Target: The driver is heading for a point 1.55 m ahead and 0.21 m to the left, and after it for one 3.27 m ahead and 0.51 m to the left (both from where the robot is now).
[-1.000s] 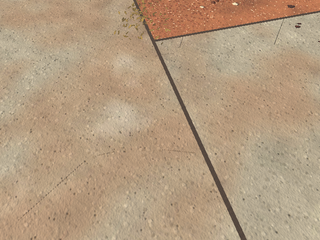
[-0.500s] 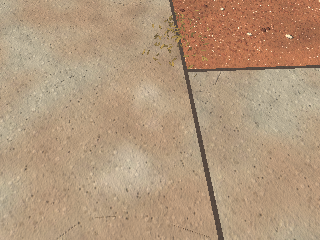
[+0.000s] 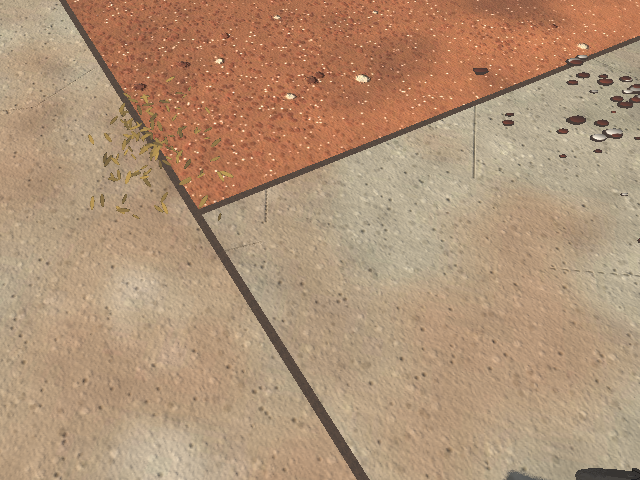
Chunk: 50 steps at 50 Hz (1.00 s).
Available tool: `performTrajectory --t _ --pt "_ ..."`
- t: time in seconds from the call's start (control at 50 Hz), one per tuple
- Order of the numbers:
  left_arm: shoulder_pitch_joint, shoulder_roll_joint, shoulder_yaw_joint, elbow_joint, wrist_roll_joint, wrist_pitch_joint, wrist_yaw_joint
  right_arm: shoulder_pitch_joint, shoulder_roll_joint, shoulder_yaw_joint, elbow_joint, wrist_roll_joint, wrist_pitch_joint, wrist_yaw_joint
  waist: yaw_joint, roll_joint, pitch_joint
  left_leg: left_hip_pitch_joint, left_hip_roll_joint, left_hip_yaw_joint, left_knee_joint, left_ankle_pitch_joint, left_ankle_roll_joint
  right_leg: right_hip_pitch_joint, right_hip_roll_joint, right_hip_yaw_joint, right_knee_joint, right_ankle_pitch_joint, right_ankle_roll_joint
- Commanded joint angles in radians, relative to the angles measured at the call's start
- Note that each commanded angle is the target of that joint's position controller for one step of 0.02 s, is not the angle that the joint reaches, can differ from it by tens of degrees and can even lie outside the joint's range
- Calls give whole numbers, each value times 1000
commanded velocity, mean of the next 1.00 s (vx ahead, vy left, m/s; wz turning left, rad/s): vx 0.01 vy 0.00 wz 0.23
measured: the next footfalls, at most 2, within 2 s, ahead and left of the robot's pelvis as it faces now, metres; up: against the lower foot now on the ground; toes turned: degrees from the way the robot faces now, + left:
right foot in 0.28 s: +0.02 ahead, -0.14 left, +0.00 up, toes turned -2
left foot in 0.72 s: +0.02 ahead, +0.12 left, +0.00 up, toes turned +15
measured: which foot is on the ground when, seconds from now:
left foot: down 0.00-0.30, up 0.32-0.70, down 0.72-1.00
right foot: up 0.00-0.26, down 0.28-0.72, up 0.74-1.00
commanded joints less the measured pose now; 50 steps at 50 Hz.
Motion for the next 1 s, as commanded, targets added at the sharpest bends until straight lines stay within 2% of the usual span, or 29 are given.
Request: performTrajectory --t 0.02,0.06,0.12,0.2,0.24,0.26,0.28,0.3,0.32,0.34,0.36,0.38,0.4,0.42,0.46,0.52,0.58,0.66,0.7,0.72,0.74,0.76,0.78,0.8,0.82,0.84,0.88,0.92,1.0 --pt "62 53 12 -41 -1 -4 -1 -7 -119 -23 -64 -2 6 -5 13 117 -102 157 233 -191 -103 380 206 -79 -58 -64 112 51 35" --pt "34 26 -1 -49 -2 -11 0 23 -128 -26 -49 -2 14 -5 -4 167 -130 212 226 -161 -100 406 220 -67 -67 -82 10 53 42" --pt "9 10 -15 -50 7 -16 -3 27 -148 -33 -36 8 22 -4 -14 204 -165 221 241 -144 -97 365 230 36 -101 -107 -175 44 36" --pt "-8 15 -18 -40 5 -17 -16 66 -166 -37 -8 22 30 1 -40 252 -151 196 265 -164 -101 241 234 166 -113 -148 -420 75 0" --pt "22 1 -19 -19 5 -20 -24 73 -160 -32 6 34 34 0 -18 240 -136 166 257 -158 -67 215 210 261 -101 -172 -634 191 -38" --pt "43 -6 -20 -5 8 -22 -28 96 -150 -28 19 41 34 -1 -5 227 -124 126 236 -140 -47 194 178 337 -90 -182 -772 280 -67" --pt "50 22 -16 -9 19 -23 -26 148 -133 -22 37 41 26 0 -13 184 -135 43 212 -117 -16 95 110 446 -142 -115 -802 352 -104" --pt "69 94 -4 -21 36 -16 -18 167 -65 -1 23 5 13 9 -37 -45 -179 -86 117 -9 165 -147 24 565 -342 98 -793 544 -169" --pt "25 79 -10 -6 55 -21 -28 104 -51 0 -12 2 0 8 -34 -225 -127 -118 66 61 149 -357 -25 375 -466 191 -829 525 -291" --pt "-24 -2 -32 -21 69 -38 -32 67 -97 -9 -1 7 1 7 -10 -149 -84 -49 101 28 215 -348 -50 302 -423 145 -872 406 -297" --pt "-54 -14 -33 -14 68 -51 -30 65 -103 -15 10 21 6 9 -21 -143 -55 -47 88 40 221 -281 -53 292 -376 89 -860 354 -260" --pt "-59 23 -20 -14 54 -59 -24 69 -116 -23 23 26 16 5 -11 -149 -32 -69 77 56 256 -258 -60 301 -351 49 -848 373 -244" --pt "-48 56 -7 -8 42 -63 -17 68 -148 -35 15 25 26 4 5 -168 -11 -119 75 51 345 -287 -67 317 -380 56 -836 471 -259" --pt "-20 74 0 -1 40 -61 -9 80 -156 -43 10 33 33 5 9 -158 -8 -162 66 47 464 -349 -73 335 -407 57 -824 597 -284" --pt "-1 57 3 1 33 -53 1 116 -140 -49 8 50 46 7 8 -117 -22 -254 69 30 623 -387 -89 403 -448 43 -812 717 -315" --pt "-43 34 7 -7 28 -42 12 92 -98 -41 -17 49 64 10 9 -94 -31 -298 106 50 597 -324 -112 456 -442 -33 -814 705 -304" --pt "-63 58 23 -9 28 -30 14 59 -72 -29 -57 48 68 32 24 -100 -69 -203 117 108 447 -281 -103 456 -440 -116 -797 721 -289" --pt "-64 99 44 2 6 -33 6 81 -105 -45 -93 51 73 59 13 -125 -102 -88 94 167 270 -229 -45 460 -476 -167 -743 719 -254" --pt "-81 87 45 13 -14 -41 -2 150 -115 -62 -79 47 80 57 -35 -99 -115 59 52 195 93 -89 7 396 -451 -241 -625 627 -180" --pt "-25 52 39 35 -6 -48 -11 212 -169 -88 -65 41 79 40 -52 17 -132 217 53 113 -7 98 56 282 -381 -313 -454 489 -106" --pt "-60 -18 15 -25 48 -53 -16 259 -338 -130 -86 36 70 19 -41 366 -126 430 324 -318 -31 593 206 -89 -223 -369 -96 -69 6" --pt "-171 -7 11 -67 51 -64 -12 262 -332 -116 -111 -5 39 34 -94 326 -223 422 437 -537 -78 585 386 -221 -116 -142 90 -240 15" --pt "-191 39 21 -58 25 -64 -10 223 -281 -99 -112 -9 18 43 -94 193 -206 408 416 -439 -97 501 364 -239 -144 -86 148 -180 -5" --pt "-177 48 24 -40 15 -63 -5 170 -242 -87 -109 10 9 36 -58 140 -164 367 363 -351 -86 435 305 -236 -163 -81 126 -85 -23" --pt "-146 56 28 -13 20 -56 4 114 -200 -72 -115 32 14 26 -31 89 -145 332 321 -280 -76 397 251 -220 -187 -81 80 -6 -22" --pt "-122 64 32 0 26 -50 9 71 -178 -59 -121 41 22 18 -9 111 -140 277 288 -233 -79 401 226 -165 -191 -87 51 53 -16" --pt "-76 47 29 27 21 -43 2 56 -171 -48 -124 24 27 9 7 132 -156 228 253 -186 -91 428 220 -85 -166 -110 60 129 2" --pt "-67 32 22 39 15 -38 2 64 -169 -43 -117 17 25 5 -1 128 -150 228 242 -167 -103 399 220 -68 -160 -114 4 163 14" --pt "-85 20 14 38 16 -33 5 54 -157 -34 -103 11 32 -1 -18 155 -115 226 233 -184 -123 238 216 -43 -177 -106 -168 192 30"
